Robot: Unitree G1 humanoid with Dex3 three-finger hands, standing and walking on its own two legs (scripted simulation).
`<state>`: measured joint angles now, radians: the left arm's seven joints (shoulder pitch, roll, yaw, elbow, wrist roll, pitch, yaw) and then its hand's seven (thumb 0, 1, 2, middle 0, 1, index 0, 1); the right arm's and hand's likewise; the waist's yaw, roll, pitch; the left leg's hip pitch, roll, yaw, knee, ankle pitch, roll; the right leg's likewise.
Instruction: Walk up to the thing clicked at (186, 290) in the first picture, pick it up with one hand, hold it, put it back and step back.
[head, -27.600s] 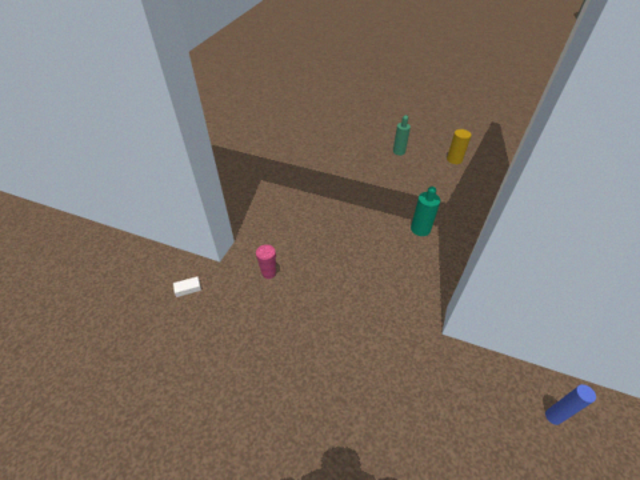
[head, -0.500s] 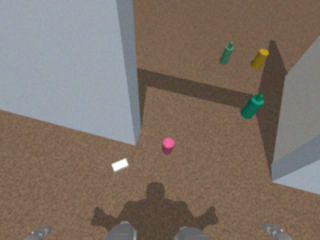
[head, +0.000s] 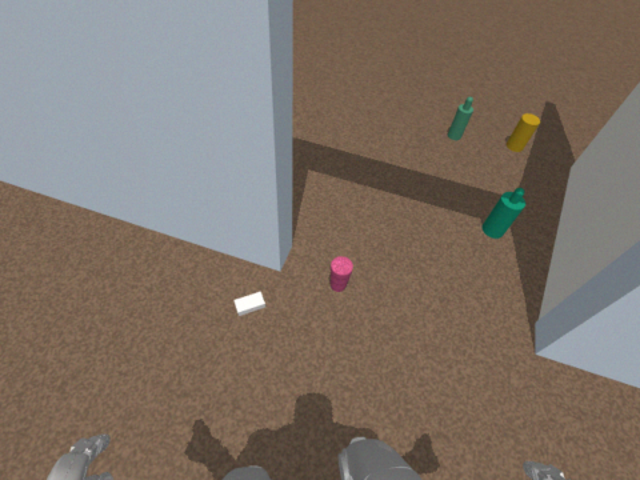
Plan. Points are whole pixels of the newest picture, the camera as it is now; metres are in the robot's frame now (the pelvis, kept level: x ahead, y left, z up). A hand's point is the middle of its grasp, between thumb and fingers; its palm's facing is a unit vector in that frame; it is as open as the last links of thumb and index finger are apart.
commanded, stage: walk up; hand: left
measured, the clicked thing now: (249, 303) +0.69 +0.21 -0.75
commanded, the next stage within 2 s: stand in 1.18 s
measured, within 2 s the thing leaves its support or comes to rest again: neither
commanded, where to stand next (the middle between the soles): +0.30 -0.02 m, yaw -1 degrees
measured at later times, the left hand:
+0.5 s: hand out of the picture -0.01 +0.26 -0.14, palm faces +0.02 -0.92 -0.39, open 7.4 cm
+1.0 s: hand out of the picture +0.05 +0.26 -0.14, palm faces +0.02 -0.93 -0.36, open 7.4 cm
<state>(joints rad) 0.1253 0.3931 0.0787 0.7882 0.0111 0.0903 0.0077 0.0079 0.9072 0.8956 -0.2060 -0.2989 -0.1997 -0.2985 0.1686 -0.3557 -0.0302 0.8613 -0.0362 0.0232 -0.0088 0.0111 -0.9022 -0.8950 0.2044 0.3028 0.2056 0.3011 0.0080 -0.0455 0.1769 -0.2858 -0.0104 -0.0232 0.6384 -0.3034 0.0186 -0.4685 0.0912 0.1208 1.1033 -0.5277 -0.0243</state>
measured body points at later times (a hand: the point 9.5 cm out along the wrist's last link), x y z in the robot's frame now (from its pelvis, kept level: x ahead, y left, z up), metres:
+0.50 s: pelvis -0.06 -0.01 +0.00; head -0.05 -0.02 +0.45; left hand -0.01 +0.31 -0.11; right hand +0.00 -0.32 -0.12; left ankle -0.03 +0.11 -0.73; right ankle -0.08 -0.15 -0.72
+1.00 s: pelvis -0.04 +0.00 +0.01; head -0.02 +0.00 +0.46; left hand +0.05 +0.31 -0.11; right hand +0.07 -0.30 -0.11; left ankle -0.03 +0.11 -0.72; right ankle -0.07 -0.14 -0.72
